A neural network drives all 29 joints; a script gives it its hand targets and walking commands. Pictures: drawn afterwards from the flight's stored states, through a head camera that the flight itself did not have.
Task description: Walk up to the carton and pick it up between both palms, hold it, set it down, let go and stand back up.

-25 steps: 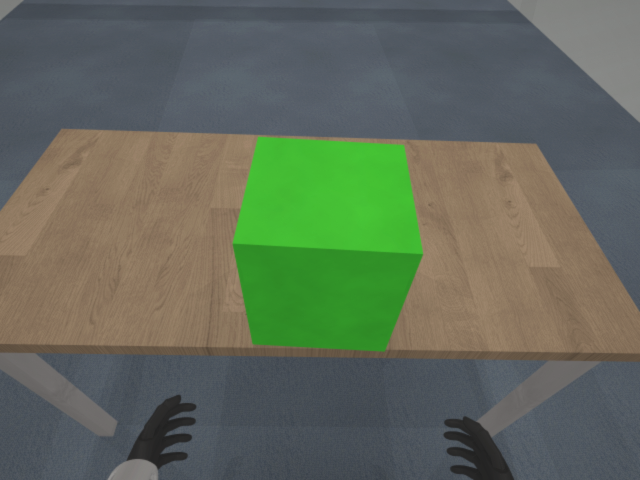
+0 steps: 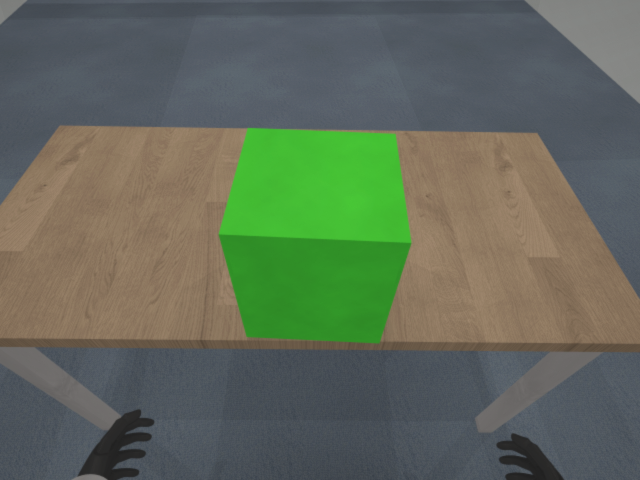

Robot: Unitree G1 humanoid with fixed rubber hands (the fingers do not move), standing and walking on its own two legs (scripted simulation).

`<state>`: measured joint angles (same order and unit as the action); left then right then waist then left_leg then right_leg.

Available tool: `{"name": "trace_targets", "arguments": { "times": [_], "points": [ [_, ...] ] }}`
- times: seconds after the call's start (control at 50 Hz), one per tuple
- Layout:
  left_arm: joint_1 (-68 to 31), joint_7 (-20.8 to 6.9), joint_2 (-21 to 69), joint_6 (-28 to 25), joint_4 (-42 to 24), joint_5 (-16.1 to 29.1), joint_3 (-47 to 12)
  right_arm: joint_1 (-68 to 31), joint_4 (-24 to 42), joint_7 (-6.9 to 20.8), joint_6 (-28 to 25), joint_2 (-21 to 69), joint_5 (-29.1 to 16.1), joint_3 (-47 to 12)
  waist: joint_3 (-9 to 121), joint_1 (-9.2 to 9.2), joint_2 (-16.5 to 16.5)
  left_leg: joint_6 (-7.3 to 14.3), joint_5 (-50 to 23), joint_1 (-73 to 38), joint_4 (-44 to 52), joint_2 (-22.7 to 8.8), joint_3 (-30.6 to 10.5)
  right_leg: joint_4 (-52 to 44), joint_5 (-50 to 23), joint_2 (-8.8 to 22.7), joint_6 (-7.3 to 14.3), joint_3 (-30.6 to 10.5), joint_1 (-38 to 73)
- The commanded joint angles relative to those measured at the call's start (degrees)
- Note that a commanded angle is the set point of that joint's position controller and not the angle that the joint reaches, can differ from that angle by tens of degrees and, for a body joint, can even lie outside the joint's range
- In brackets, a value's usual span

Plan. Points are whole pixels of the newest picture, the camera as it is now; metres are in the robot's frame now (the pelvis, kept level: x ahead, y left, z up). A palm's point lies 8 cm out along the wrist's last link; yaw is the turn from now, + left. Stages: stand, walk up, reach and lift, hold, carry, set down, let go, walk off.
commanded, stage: stand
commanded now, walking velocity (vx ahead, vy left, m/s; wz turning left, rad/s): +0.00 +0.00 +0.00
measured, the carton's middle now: (316, 241) +0.44 +0.02 +0.02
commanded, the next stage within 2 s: none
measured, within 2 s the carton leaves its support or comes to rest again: neither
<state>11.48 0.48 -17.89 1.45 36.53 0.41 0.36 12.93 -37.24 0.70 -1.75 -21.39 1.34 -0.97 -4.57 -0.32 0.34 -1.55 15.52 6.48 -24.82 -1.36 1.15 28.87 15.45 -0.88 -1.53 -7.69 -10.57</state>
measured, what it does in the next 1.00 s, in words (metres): stands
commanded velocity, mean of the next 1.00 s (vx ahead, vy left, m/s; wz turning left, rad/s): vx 0.00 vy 0.00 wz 0.00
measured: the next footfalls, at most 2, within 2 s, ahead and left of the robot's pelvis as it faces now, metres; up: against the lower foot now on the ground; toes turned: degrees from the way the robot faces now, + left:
none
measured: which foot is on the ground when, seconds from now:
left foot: down 0.00-1.00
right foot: down 0.00-1.00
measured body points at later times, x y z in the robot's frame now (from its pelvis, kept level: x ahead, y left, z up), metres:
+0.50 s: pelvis +0.00 +0.00 +0.00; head +0.01 -0.01 +0.45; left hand +0.13 +0.28 -0.10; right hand +0.13 -0.29 -0.10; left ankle -0.02 +0.14 -0.74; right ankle +0.01 -0.13 -0.74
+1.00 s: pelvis +0.00 +0.00 +0.00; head +0.01 -0.01 +0.45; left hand +0.12 +0.28 -0.10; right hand +0.13 -0.29 -0.10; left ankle -0.02 +0.14 -0.74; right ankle +0.01 -0.13 -0.74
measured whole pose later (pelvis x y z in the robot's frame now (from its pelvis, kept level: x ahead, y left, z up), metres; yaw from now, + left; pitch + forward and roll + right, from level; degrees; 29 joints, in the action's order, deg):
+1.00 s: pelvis +0.00 +0.00 +0.00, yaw +0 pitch -3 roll +1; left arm 11.5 0.4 -17.9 0.6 43.2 0.4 0.4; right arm 12.9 -40.0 0.7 -1.5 -21.4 1.3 -1.0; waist -4.5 -0.3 0.3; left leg -1.6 15.5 6.5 -24.9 -1.3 1.2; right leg 29.1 15.5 -0.9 -1.4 -7.7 -10.6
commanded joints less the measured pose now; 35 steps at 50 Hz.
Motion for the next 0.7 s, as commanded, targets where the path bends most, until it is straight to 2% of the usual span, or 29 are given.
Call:
{"name": "trace_targets", "arguments": {
  "times": [0.0, 0.2, 0.26, 0.28, 0.3, 0.32, 0.42, 0.44, 0.56, 0.6, 0.68],
  "points": [
    [-3.31, -0.54, -14.36, -3.01, -1.13, -2.11, 4.57, 0.84, -0.17, -0.37, -0.44, -10.17, 0.27, 4.74, 5.91, 0.13, 0.52, 2.94, -5.78, 2.94, 0.97, -3.32, -3.05, -3.86, -11.61, 4.84, 4.01, -0.46, -0.85],
    [-3.06, -0.43, -14.32, -3.18, 1.26, -2.00, 4.16, 0.85, -1.00, -0.64, -0.58, -10.95, 0.06, 4.86, 7.01, 0.22, 0.02, 3.16, -6.88, 2.29, 1.08, -3.81, -3.39, -3.83, -12.59, 4.89, 4.25, -0.82, 0.26],
    [-3.11, -0.44, -14.47, -3.20, 1.85, -1.81, 4.01, 0.62, -1.25, -0.62, -0.47, -11.26, 0.01, 5.02, 7.31, 0.14, 1.13, 3.17, -8.15, 1.01, 0.76, -4.10, -3.43, -3.85, -13.51, 4.89, 4.41, -0.47, -0.33],
    [-3.34, -0.40, -13.97, -3.28, 1.81, -1.86, 3.94, 0.92, -1.47, -0.73, -0.48, -11.43, 0.03, 4.83, 7.39, 0.19, -0.17, 3.22, -8.33, 1.28, 0.68, -4.10, -3.26, -4.16, -13.93, 5.06, 4.33, -0.69, 0.13],
    [-3.32, -0.41, -14.41, -3.30, 1.77, -1.99, 3.90, 0.71, -1.27, -0.70, -0.47, -10.97, -0.04, 4.83, 6.87, -0.21, 0.30, 2.98, -8.06, 1.01, 1.05, -4.06, -3.61, -4.07, -13.68, 4.96, 4.40, -0.64, -0.46],
    [-3.33, -0.41, -14.55, -3.29, 1.97, -1.88, 4.04, 0.85, -1.57, -0.65, -0.41, -11.17, -0.01, 4.93, 7.13, 0.28, 0.37, 3.22, -8.75, 1.24, 0.71, -4.14, -3.27, -4.12, -14.06, 5.09, 4.28, -0.59, 0.19],
    [-3.17, -0.30, -14.36, -3.13, 2.65, -1.84, 3.92, 0.17, -2.10, -0.79, -0.60, -11.20, -0.13, 4.86, 7.72, 0.37, 0.06, 3.15, -8.31, 1.54, 1.14, -4.25, -3.27, -3.98, -14.56, 5.06, 4.35, -0.70, 0.88],
    [-3.21, -0.37, -14.27, -3.17, 2.83, -1.79, 3.89, 0.27, -2.05, -0.88, -0.46, -10.95, -0.20, 4.75, 8.06, 0.23, 1.12, 3.10, -8.82, 0.95, 0.70, -4.09, -3.20, -4.10, -14.22, 4.84, 4.23, -0.47, 0.68],
    [-3.14, -0.31, -14.37, -3.24, 3.67, -1.61, 3.83, -0.07, -2.43, -0.82, -0.48, -11.01, -0.13, 4.73, 7.81, 0.28, -0.32, 3.29, -9.91, 0.80, 0.98, -4.41, -3.44, -4.00, -14.41, 5.01, 4.39, -0.67, 0.68],
    [-3.81, -0.36, -14.43, -3.23, 3.47, -1.79, 3.82, -0.03, -2.41, -0.86, -0.49, -11.21, -0.16, 4.89, 7.83, 0.21, 0.74, 3.03, -9.59, 0.79, 1.02, -4.23, -3.30, -3.78, -15.14, 5.13, 4.31, -0.44, 0.54],
    [-3.29, -0.29, -14.53, -3.36, 4.20, -1.63, 3.76, 0.09, -2.62, -0.90, -0.47, -10.59, -0.25, 4.72, 7.23, 0.20, 0.79, 3.24, -8.74, 1.17, 1.11, -4.38, -3.34, -4.19, -14.92, 5.22, 4.50, -1.01, 0.46]
  ]
}}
